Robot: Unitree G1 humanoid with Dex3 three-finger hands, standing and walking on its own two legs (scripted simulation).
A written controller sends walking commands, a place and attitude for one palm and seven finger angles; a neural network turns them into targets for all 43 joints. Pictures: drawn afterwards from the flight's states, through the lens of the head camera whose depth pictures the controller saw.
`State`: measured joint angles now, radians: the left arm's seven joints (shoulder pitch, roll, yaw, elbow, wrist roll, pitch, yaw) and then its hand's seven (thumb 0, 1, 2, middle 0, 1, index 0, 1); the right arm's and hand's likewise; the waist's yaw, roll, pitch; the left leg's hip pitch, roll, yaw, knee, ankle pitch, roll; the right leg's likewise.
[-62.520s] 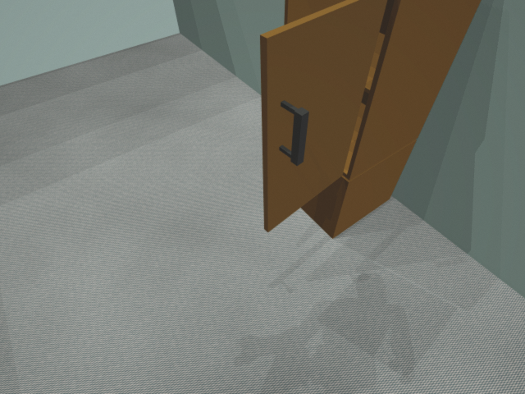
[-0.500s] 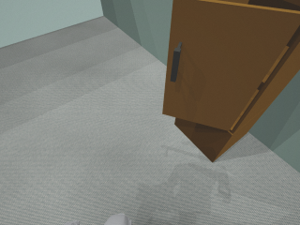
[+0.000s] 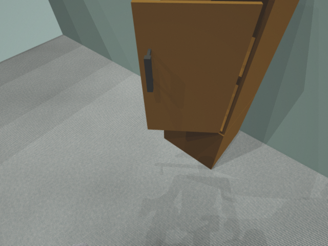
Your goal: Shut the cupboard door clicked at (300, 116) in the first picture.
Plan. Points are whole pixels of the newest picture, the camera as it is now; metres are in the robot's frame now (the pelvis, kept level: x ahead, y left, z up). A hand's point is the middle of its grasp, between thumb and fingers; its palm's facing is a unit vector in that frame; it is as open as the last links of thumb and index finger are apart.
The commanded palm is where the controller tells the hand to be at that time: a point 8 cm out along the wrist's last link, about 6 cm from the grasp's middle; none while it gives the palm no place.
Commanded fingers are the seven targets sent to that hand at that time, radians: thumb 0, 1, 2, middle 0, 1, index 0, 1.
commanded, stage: take the last steps up to it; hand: left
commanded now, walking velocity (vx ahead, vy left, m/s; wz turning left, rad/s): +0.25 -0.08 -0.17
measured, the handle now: (149, 71) +0.65 +0.08 +0.05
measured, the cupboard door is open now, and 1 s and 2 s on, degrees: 35 35 35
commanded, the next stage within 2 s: come to a stop and stand still in 0.56 s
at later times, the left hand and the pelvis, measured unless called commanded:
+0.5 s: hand out of the picture +0.15 +0.18 -0.16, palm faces -0.08 -0.99 -0.15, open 7.4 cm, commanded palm none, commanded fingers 0.00 0.90 0.90 -0.20 -0.30 -0.20 -0.30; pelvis +0.09 +0.00 +0.02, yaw -5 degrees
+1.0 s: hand (133, 200) +0.27 +0.11 -0.15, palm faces -0.06 -0.97 -0.23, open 7.3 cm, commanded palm none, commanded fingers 0.00 0.90 0.90 -0.20 -0.30 -0.20 -0.30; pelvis +0.18 -0.06 +0.01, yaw -6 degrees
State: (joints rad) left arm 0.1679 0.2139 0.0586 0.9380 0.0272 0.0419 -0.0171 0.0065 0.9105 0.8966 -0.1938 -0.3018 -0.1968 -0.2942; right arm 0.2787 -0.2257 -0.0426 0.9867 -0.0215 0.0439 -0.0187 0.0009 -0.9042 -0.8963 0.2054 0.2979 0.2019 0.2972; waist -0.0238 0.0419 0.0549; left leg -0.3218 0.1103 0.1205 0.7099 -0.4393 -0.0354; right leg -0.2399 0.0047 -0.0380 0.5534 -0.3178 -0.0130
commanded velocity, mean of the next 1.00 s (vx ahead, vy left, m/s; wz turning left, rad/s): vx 0.04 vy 0.01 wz -0.07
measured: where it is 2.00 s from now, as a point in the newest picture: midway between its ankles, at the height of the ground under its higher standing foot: outside the picture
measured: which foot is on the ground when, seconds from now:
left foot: up 0.00-0.26, down 0.28-0.68, up 0.70-1.00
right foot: down 0.00-0.28, up 0.30-0.66, down 0.68-1.00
